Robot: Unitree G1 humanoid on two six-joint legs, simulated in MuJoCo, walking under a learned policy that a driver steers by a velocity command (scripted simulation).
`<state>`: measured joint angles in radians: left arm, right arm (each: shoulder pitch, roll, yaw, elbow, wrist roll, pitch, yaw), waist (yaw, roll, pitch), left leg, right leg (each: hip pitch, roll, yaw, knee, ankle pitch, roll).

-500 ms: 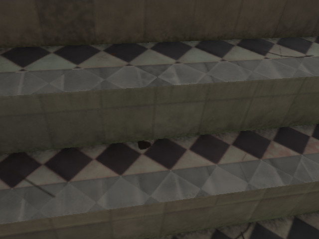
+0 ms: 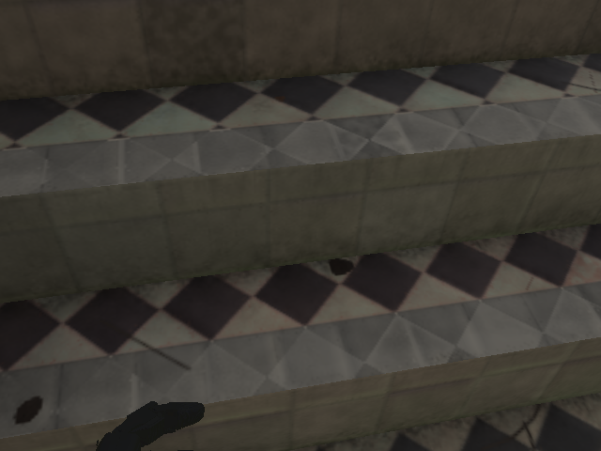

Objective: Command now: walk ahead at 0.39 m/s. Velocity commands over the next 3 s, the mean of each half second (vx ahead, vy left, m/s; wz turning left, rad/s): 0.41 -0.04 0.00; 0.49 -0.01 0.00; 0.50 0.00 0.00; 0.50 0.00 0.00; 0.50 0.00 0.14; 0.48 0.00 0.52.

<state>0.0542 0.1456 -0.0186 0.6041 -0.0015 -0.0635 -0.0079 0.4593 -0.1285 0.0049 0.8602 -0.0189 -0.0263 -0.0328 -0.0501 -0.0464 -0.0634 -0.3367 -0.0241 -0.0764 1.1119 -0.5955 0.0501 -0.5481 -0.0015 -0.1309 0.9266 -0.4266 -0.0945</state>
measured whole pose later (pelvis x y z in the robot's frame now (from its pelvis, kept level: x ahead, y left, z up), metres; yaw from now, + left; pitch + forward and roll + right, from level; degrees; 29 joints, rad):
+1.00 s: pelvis +0.14 +0.02 +0.16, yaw +3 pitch +2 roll +3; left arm 0.39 0.11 0.03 0.89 0.01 0.00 0.05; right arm 0.08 -0.15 -0.02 0.76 -0.02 -0.02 0.01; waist 0.07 0.07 -0.03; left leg -0.57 0.05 0.17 1.25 -0.88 0.01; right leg -0.85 0.11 0.14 1.95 -0.46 0.03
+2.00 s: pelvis +0.16 -0.34 +0.05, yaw -2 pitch +3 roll +1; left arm 0.19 0.19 0.00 0.79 0.06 0.00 0.01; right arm 0.07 -0.24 0.00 0.62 0.03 -0.10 0.04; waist -0.04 0.04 0.03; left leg -1.19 -0.06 -0.08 2.26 -0.57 0.05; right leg -0.22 -0.08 -0.09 0.52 -0.37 0.05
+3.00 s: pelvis +0.44 -0.47 +0.28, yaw +22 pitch +5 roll +1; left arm 0.52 0.06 -0.05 1.03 0.02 -0.04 0.06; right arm -0.09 -0.04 0.13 0.57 0.05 0.00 0.06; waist 0.11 0.02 -0.06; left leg -1.34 0.13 0.04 1.85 -0.20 0.07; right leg -0.04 -0.11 -0.32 0.27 -0.26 0.03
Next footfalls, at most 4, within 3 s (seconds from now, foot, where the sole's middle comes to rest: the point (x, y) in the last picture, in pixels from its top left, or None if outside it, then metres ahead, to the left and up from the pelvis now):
0.38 left None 0.14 0.29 -0.50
0.82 left None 0.16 0.13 -0.50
1.16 right None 0.19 -0.19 -0.52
1.50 left None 0.02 -0.05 -0.72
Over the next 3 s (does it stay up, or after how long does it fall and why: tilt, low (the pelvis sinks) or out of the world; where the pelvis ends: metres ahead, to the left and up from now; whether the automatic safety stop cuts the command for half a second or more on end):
stays up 0.44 -0.47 0.28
